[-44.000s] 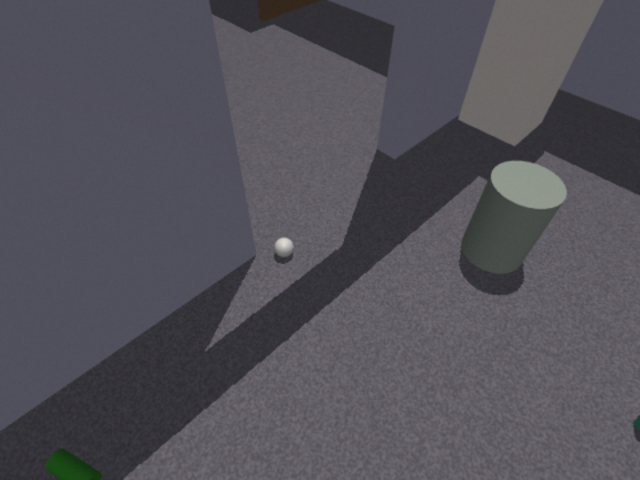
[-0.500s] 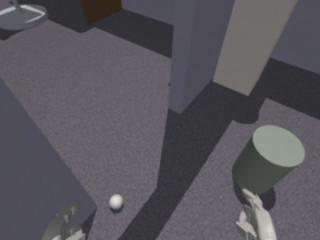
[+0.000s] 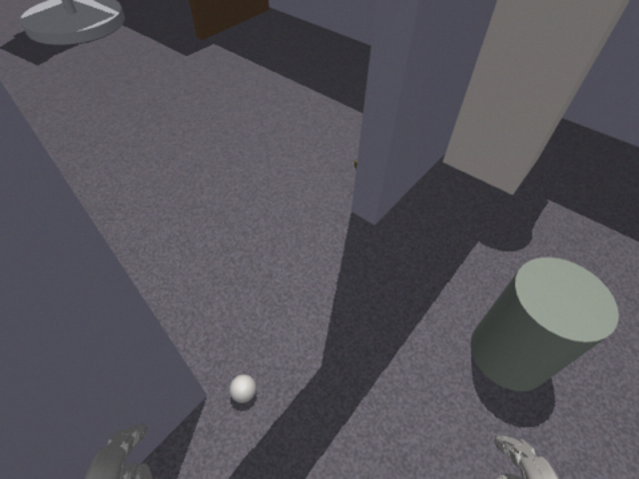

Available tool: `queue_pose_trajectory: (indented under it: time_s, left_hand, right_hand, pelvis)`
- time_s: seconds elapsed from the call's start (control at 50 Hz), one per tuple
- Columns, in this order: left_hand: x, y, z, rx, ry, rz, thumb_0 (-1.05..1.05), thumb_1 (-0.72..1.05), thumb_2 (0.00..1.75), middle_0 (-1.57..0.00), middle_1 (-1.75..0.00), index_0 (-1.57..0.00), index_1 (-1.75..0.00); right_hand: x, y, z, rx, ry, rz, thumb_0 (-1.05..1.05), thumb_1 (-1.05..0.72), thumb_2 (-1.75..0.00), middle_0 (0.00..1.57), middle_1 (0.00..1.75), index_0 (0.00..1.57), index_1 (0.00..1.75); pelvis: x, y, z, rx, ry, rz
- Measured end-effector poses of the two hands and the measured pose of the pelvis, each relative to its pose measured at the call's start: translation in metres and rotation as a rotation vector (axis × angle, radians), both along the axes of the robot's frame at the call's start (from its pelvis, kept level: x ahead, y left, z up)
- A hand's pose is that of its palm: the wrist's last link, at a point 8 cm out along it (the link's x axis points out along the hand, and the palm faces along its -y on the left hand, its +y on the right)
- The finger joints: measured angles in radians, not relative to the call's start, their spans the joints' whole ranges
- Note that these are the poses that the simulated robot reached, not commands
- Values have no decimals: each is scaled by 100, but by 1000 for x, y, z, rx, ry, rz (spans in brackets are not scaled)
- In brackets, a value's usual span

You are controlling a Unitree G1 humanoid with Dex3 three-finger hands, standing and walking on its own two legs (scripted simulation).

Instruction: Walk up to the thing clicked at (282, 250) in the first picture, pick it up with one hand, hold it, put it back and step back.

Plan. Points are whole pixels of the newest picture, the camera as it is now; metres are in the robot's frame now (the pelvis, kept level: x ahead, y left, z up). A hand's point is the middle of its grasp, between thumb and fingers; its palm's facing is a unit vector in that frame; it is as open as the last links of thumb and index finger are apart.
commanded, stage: stand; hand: left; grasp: from above
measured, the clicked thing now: (243, 388) +0.45 +0.22 -0.71
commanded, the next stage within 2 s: none
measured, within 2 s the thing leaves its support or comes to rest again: neither
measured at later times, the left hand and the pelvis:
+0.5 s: hand out of the picture +0.04 +0.25 -0.13, palm faces +0.06 -0.95 -0.32, open 7.4 cm; pelvis +0.00 +0.02 +0.03, yaw +1 degrees
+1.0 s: hand out of the picture +0.05 +0.25 -0.13, palm faces +0.03 -0.94 -0.33, open 7.4 cm; pelvis +0.00 +0.01 +0.04, yaw +1 degrees
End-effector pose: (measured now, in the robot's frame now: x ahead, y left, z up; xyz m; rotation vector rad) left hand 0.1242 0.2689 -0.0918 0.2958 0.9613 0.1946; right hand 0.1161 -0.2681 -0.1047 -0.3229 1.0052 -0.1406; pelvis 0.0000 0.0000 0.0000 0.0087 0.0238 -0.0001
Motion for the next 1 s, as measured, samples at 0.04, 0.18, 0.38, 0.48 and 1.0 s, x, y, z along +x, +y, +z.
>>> queue_pose_trajectory:
  time_s: [0.04, 0.18, 0.38, 0.48, 1.0]
  left_hand:
    - [-13, 6, -3, 1, 44, 24, 1, 90, 90, -20, -30, -20, -30]
    - [-56, 15, -8, -16, 191, 84, 1, 90, 90, -20, -30, -20, -30]
    - [-90, 18, -8, -36, 306, 125, 1, 90, 90, -20, -30, -20, -30]
    - [-93, 22, -7, -33, 320, 133, 0, 90, 90, -20, -30, -20, -30]
    - [-83, 24, 2, -12, 313, 112, 0, 90, 90, -20, -30, -20, -30]
  right_hand:
    - [-10, -2, 1, -3, 32, -20, 1, -90, -90, 20, 30, 20, 30]
    - [-38, 2, 3, 3, 143, -69, 1, -90, -90, 20, 30, 20, 30]
    - [-56, 12, 6, 19, 221, -99, 0, -90, -90, 20, 30, 20, 30]
    - [-55, 13, 8, 19, 223, -102, 0, -90, -90, 20, 30, 20, 30]
    - [-57, -6, 11, 10, 234, -103, 0, -90, -90, 20, 30, 20, 30]
  pelvis:
    - [1, 2, 4, -3, -14, 0]
    - [3, 8, 19, -10, -51, 3]
    - [2, 14, 31, -11, -82, 9]
    - [2, 16, 33, -10, -88, 9]
    - [-1, 9, 36, -7, -82, 10]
